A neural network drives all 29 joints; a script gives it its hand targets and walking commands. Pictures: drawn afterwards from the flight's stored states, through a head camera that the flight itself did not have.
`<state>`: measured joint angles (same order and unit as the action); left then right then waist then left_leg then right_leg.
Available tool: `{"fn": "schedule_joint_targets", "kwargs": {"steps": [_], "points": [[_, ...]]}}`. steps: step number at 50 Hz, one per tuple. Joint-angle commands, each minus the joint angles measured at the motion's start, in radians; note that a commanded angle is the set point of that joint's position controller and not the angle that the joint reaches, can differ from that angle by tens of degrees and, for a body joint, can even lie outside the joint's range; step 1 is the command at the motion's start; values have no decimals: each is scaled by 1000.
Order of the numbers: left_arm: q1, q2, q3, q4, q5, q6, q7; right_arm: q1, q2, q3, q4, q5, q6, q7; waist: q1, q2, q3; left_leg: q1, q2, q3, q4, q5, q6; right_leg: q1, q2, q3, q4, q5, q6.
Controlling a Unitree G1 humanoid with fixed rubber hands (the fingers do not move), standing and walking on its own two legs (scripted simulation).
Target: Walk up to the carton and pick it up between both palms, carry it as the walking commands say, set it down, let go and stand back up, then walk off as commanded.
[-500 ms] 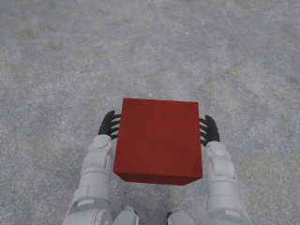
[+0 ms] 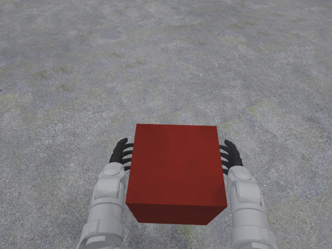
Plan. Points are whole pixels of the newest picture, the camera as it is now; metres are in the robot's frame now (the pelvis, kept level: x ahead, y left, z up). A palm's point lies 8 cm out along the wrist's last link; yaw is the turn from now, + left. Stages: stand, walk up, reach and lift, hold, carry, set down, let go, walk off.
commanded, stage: reach and lift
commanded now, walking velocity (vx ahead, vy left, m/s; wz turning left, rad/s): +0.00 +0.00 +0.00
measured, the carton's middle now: (174, 178) +0.32 -0.01 -0.07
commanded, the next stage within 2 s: hold in 1.50 s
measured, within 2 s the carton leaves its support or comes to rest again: neither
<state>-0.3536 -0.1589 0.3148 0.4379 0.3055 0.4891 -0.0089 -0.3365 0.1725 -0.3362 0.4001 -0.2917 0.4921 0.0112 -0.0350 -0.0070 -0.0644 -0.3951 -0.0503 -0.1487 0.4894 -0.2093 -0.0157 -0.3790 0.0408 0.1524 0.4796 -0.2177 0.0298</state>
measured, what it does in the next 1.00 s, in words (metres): stands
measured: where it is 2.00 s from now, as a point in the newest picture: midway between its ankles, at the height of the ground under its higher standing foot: outside the picture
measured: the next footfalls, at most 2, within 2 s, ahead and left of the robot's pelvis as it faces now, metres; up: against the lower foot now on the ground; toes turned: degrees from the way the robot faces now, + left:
none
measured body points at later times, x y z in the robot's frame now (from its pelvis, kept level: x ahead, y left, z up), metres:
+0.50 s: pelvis +0.01 +0.00 +0.01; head -0.03 +0.00 +0.46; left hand +0.32 +0.14 +0.05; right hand +0.31 -0.17 +0.05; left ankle +0.02 +0.13 -0.74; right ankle +0.01 -0.14 -0.74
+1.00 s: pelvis +0.01 -0.01 +0.01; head -0.03 -0.01 +0.46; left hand +0.31 +0.15 +0.05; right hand +0.31 -0.15 +0.05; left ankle +0.02 +0.13 -0.74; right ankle +0.01 -0.14 -0.74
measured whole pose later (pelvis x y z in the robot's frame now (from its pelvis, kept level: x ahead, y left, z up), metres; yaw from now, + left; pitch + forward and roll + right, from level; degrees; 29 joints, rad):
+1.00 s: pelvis +0.01 -0.01 +0.01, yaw +0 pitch -6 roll +0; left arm -0.27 -0.15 0.24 0.24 0.29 0.75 -0.01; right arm -0.29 0.16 -0.24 0.25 -0.28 0.75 0.02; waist 0.00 0.00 0.01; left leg -0.05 -0.03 -0.14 0.34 -0.18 -0.02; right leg -0.04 0.03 0.13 0.34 -0.19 0.01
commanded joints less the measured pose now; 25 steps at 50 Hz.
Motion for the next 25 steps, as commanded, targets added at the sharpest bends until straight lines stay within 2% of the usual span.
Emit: {"fn": "schedule_joint_targets", "kwargs": {"steps": [1,18,25], "points": [[-502,-925,-579,-15,-208,-8,-257,-454,970,564,26,183,12,239,-2,15,-355,238,-53,85,-73,195,-1,191,65,-100,-65,220,-7],[-486,-880,-652,-179,-287,153,-260,-423,957,636,-139,261,183,225,4,1,-220,381,-47,86,-178,184,5,351,53,-102,-164,223,3],[-488,-851,-603,-187,-270,206,-256,-434,923,596,-142,250,238,225,9,-5,-126,377,-47,94,-211,115,8,355,49,-99,-196,154,1]]}}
